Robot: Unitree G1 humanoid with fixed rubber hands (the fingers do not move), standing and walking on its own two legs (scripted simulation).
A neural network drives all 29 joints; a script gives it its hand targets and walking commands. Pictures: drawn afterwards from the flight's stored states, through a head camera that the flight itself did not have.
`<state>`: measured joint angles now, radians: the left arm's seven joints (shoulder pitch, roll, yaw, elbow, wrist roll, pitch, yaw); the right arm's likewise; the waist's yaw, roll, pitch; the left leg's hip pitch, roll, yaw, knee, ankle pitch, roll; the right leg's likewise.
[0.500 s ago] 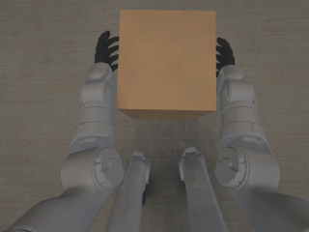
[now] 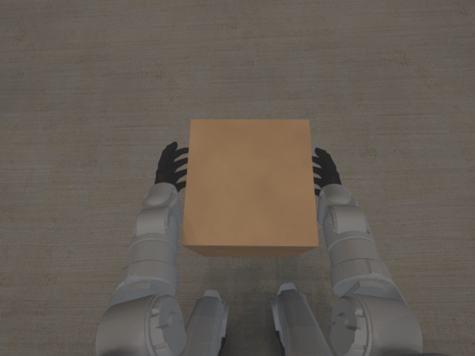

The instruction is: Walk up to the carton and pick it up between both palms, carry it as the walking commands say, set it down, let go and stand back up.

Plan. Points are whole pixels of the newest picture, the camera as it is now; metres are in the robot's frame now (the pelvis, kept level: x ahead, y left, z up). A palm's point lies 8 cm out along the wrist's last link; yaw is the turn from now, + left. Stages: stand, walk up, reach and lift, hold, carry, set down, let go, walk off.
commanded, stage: reach and lift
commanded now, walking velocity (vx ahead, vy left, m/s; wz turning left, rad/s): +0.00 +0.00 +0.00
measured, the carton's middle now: (248, 198) +0.40 -0.01 -0.11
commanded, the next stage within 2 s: none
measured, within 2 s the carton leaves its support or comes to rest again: neither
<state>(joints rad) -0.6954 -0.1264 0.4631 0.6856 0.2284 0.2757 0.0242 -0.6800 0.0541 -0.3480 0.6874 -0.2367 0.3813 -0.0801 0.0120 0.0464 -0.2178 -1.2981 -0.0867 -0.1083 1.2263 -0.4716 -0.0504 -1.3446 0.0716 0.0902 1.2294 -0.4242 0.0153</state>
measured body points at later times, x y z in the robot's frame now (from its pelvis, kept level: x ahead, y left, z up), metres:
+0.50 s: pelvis -0.02 +0.02 +0.05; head +0.09 -0.01 +0.48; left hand +0.39 +0.14 +0.04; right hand +0.37 -0.16 +0.02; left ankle +0.05 +0.14 -0.61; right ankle +0.06 -0.12 -0.61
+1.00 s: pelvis +0.03 +0.01 +0.11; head +0.08 -0.01 +0.56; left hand +0.38 +0.14 +0.10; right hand +0.36 -0.16 +0.08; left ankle +0.05 +0.14 -0.61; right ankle +0.06 -0.12 -0.61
